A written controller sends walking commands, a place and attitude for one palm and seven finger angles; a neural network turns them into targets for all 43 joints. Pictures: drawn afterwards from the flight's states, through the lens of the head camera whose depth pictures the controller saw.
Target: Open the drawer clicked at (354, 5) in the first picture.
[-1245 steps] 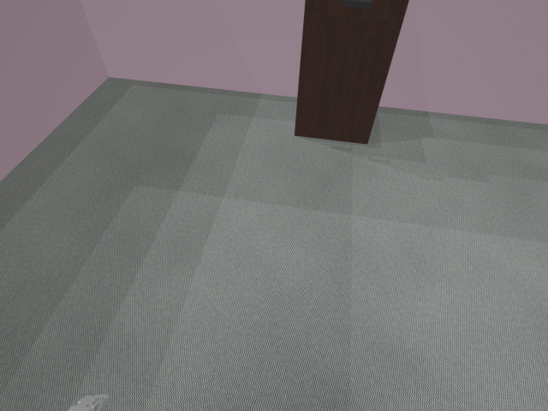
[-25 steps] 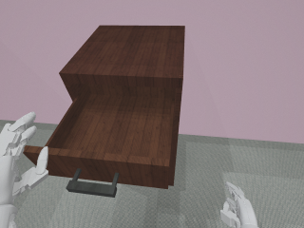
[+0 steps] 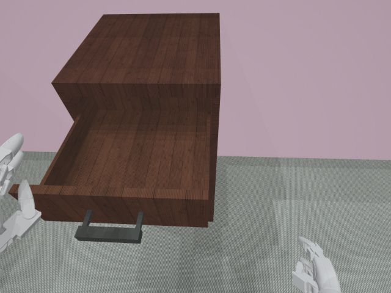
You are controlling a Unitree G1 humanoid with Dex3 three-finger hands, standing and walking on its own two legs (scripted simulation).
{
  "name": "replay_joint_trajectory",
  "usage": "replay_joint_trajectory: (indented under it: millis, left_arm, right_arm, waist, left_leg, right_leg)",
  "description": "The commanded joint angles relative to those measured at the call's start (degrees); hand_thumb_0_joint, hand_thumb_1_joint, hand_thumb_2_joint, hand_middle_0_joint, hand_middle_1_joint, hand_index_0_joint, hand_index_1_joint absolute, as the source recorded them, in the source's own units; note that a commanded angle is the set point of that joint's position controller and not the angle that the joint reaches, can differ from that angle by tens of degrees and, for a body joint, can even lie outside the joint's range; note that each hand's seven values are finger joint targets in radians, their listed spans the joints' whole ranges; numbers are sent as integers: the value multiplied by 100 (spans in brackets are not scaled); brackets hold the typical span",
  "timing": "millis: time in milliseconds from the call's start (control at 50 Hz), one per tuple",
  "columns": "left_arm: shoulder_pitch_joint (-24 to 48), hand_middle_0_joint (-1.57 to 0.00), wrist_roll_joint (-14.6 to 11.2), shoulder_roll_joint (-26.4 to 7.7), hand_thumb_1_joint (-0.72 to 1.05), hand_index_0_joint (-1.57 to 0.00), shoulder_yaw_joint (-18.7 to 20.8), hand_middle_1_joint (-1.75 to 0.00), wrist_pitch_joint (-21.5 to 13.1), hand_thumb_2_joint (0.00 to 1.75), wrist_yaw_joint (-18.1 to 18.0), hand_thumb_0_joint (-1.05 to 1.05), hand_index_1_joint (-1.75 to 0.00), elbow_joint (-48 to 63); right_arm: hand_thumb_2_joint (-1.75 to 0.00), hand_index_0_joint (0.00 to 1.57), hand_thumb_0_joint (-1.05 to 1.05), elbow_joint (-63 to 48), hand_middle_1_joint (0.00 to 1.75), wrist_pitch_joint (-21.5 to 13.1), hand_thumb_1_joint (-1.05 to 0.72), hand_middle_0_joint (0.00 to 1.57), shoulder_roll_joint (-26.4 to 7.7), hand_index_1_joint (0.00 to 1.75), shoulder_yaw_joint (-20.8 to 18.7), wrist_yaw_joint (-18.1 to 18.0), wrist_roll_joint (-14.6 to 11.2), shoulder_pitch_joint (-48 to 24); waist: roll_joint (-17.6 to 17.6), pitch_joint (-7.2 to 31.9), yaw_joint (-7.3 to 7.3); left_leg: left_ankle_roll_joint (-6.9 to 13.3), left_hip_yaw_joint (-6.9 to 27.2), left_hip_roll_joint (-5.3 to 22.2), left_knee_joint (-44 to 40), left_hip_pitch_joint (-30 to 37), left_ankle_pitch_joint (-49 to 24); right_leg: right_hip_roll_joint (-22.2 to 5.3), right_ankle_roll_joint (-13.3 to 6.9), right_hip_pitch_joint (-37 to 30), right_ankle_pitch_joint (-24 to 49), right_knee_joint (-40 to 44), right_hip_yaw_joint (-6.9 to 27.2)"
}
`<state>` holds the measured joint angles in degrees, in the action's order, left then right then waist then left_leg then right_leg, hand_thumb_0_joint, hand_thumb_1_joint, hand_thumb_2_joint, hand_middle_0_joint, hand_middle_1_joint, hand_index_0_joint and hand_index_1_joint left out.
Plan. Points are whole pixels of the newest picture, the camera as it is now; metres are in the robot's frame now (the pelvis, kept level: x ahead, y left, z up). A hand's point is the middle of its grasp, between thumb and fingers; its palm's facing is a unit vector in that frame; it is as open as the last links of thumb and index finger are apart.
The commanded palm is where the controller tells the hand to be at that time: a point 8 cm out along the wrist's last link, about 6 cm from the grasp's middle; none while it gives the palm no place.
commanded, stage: step back with the hand held close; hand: left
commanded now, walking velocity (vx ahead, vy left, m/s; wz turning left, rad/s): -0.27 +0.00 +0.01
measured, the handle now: (112, 224) +0.25 +0.19 +0.00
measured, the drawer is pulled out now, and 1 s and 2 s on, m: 0.30 0.30 0.30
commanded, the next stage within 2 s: stop stepping back and stand still in 0.98 s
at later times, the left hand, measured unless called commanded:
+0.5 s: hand (4, 280) +0.12 +0.23 +0.16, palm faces +0.40 -0.81 -0.43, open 7.4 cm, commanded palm +0.06 +0.28 +0.19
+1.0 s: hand out of the picture +0.03 +0.22 +0.17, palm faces +0.33 -0.83 -0.45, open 7.4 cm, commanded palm -0.05 +0.28 +0.19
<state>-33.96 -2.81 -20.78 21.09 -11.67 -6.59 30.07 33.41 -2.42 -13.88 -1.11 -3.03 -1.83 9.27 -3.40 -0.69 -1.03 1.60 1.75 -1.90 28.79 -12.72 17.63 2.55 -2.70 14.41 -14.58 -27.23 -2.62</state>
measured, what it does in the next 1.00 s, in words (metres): walks backwards: right foot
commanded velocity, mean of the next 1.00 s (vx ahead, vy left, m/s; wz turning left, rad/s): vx -0.33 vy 0.00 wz -0.01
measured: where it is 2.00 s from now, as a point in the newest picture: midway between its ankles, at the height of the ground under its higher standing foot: outside the picture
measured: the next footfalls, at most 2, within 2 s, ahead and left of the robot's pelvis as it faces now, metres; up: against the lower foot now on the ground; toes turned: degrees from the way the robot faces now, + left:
right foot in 0.80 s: -0.06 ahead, -0.10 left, +0.00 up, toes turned +0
left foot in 1.08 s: -0.16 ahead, +0.14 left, +0.00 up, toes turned +3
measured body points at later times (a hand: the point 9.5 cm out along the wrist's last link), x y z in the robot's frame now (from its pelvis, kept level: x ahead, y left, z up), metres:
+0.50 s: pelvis -0.07 +0.00 -0.02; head -0.06 +0.00 +0.43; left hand +0.09 +0.27 +0.19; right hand +0.11 -0.22 -0.10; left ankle -0.04 +0.10 -0.73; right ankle +0.00 -0.09 -0.74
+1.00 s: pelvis -0.17 -0.01 -0.01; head -0.14 +0.00 +0.44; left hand +0.00 +0.26 +0.19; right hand +0.02 -0.23 -0.09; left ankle -0.18 +0.13 -0.69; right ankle -0.10 -0.10 -0.74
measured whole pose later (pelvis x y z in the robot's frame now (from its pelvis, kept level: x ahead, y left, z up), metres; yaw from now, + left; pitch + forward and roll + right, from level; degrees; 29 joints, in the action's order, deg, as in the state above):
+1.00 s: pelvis -0.17 -0.01 -0.01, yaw +1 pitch +2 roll +2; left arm -35.1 -1.9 -21.9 21.0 -13.5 -7.9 36.4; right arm 34.6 -3.7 -10.0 -0.3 -1.9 -0.1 8.4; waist 3.4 -1.6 -1.4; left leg -1.1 -0.2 -0.6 52.4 -26.4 27.4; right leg -0.9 -2.2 24.1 -10.0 -31.8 -1.5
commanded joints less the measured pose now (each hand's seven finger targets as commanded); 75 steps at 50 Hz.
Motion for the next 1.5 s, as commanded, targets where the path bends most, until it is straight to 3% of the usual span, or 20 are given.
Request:
replay_joint_trajectory:
  millis: [0,340,400,440,500,580,620,660,720,800,860,880,1000,1060,1080,1140,1240,1320,1420,1480]
  left_arm:
    - [-423,-20,-28,-1166,90,-20,893,-30,-351,90,-164,0,-30,1402]
    - [-261,-20,70,-800,90,-20,663,-30,-292,90,-440,0,-30,1721]
    - [-62,-20,14,-942,90,-20,727,-30,-260,90,-414,0,-30,1716]
    - [258,-20,-16,-1054,90,-20,733,-30,-320,90,-373,0,-30,1482]
    - [167,-20,-17,-1057,90,-20,734,-30,-373,90,-373,0,-30,1542]
    - [5,-20,52,-1247,90,-20,880,-30,-431,90,-387,0,-30,1797]
    - [52,-20,98,-1183,90,-20,838,-30,-583,90,-400,0,-30,2088]
    - [-181,-20,84,-1140,90,-20,1022,-30,-583,90,-405,0,-30,1760]
    - [-105,-20,5,-1003,90,-20,912,-30,-582,90,-324,0,-30,1843]
    - [159,-20,10,-915,90,-20,720,-30,-648,90,-217,0,-30,1740]
    - [-51,-20,-88,-1155,90,-20,835,-30,-556,90,-231,0,-30,1611]
    - [-213,-20,-56,-1332,90,-20,1039,-30,-506,90,-279,0,-30,1587]
    - [-333,-20,37,-1130,90,-20,910,-30,-450,90,-347,0,-30,1795]
    - [9,-20,53,-1225,90,-20,913,-30,-634,90,-349,0,-30,2183]
    - [-227,-20,-10,-1185,90,-20,932,-30,-620,90,-346,0,-30,1978]
    - [-394,-20,-68,-942,90,-20,859,-30,-492,90,-349,0,-30,2224]
    - [1,-20,50,-961,90,-20,678,-30,-304,90,-360,0,-30,1847]
    - [241,-20,4,-1041,90,-20,662,-30,-217,90,-356,0,-30,1479]
    - [-242,-20,95,-1034,90,-20,675,-30,-282,90,-363,0,-30,1458]
    - [-322,-20,92,-1019,90,-20,578,-30,-378,90,-407,0,-30,1781]
  right_arm:
    - [-90,20,0,-1060,30,-181,-90,20,-510,30,-220,-85,-28,-600]
    - [-90,20,0,-992,30,-514,-90,20,-522,30,-170,-201,358,-164]
    - [-90,20,0,-1050,30,-490,-90,20,-514,30,-153,-172,220,-260]
    - [-90,20,0,-979,30,-454,-90,20,-470,30,-182,-85,113,-91]
    - [-90,20,0,-983,30,-436,-90,20,-327,30,-99,-25,129,-276]
    - [-90,20,0,-849,30,-398,-90,20,-410,30,-53,-112,200,-300]
    - [-90,20,0,-943,30,-549,-90,20,-589,30,-157,-72,209,-390]
    - [-90,20,0,-1004,30,-653,-90,20,-451,30,-194,-35,145,-393]
    - [-90,20,0,-802,30,-747,-90,20,-474,30,-263,-9,171,-248]
    - [-90,20,0,-625,30,-776,-90,20,-556,30,-219,51,156,-260]
    - [-90,20,0,-745,30,-657,-90,20,-387,30,-361,115,15,-268]
    - [-90,20,0,-747,30,-570,-90,20,-375,30,-342,123,75,-360]
    - [-90,20,0,-712,30,-226,-90,20,-242,30,-23,-83,218,-327]
    - [-90,20,0,-780,30,-466,-90,20,-565,30,-282,-64,235,-326]
    - [-90,20,0,-752,30,-577,-90,20,-466,30,-333,-37,199,-219]
    - [-90,20,0,-635,30,-713,-90,20,-347,30,-304,45,204,-64]
    - [-90,20,0,-672,30,-733,-90,20,-456,30,-64,87,67,-260]
    - [-90,20,0,-603,30,-574,-90,20,-429,30,-197,42,41,-163]
    - [-90,20,0,-623,30,-463,-90,20,-344,30,-67,-3,121,-330]
    - [-90,20,0,-713,30,-679,-90,20,-518,30,-99,-86,153,-216]
  waist:
    - [309,1121,56]
    - [-472,621,18]
    - [434,681,6]
    - [1365,459,-63]
    - [1280,567,-37]
    - [365,441,-26]
    - [-945,484,107]
    - [-1095,580,81]
    - [-501,641,109]
    - [-223,702,47]
    - [1625,1146,107]
    - [1330,1153,180]
    - [1011,934,-39]
    - [-1048,757,58]
    - [-981,979,-15]
    - [-860,760,-32]
    - [-532,186,38]
    - [1412,248,-39]
    - [1104,270,-77]
    - [-152,177,-47]
  left_leg:
    - [70,428,690,-36,-70,-2393]
    - [401,1021,1427,-502,-1809,-1492]
    - [144,589,787,450,-1879,202]
    - [-89,98,91,1955,-1143,1246]
    - [-93,146,266,2516,-912,1165]
    - [-21,-247,394,-397,-288,236]
    - [449,979,1568,-1029,-1215,-425]
    - [484,889,1917,-1291,-2297,307]
    - [387,562,1817,-390,-1374,-2093]
    - [158,274,1514,243,-1050,-2442]
    - [-274,-220,97,2633,-1248,1016]
    - [-283,68,96,3433,-1423,1271]
    - [-182,-363,193,78,-529,528]
    - [513,1039,2047,-1171,-802,-1615]
    - [657,1042,2316,-1224,-646,-1893]
    - [720,541,1975,-532,-238,-2943]
    - [247,273,1331,-537,-1378,848]
    - [-129,-197,129,2400,-963,585]
    - [20,-233,304,777,-336,402]
    - [265,208,800,-1387,99,270]
  right_leg:
    - [-1039,16,-637,2516,-48,663]
    - [-393,180,-543,-460,-1142,449]
    - [-1127,-160,-173,114,-58,1506]
    - [-2106,-571,1138,-1964,1496,2820]
    - [-2261,-748,834,-363,1226,2197]
    - [-1406,-76,576,120,547,1070]
    - [-556,331,0,76,-759,479]
    - [-329,334,-468,-787,-1857,271]
    - [-387,344,31,-290,-1458,332]
    - [-644,250,-141,1453,-407,448]
    - [-2380,-585,291,1340,1118,2530]
    - [-2516,-834,425,1069,1215,2667]
    - [-1436,-203,198,1309,602,1109]
    - [-316,424,426,-111,-1494,251]
    - [-157,412,707,-1283,-2473,225]
    - [-156,432,1259,-1293,-3243,409]
    - [-310,412,-622,-294,41,-27]
    - [-1984,-472,541,-1963,1942,2450]
    - [-1650,-393,695,-1424,1477,1267]
    - [-767,-35,362,-1059,253,674]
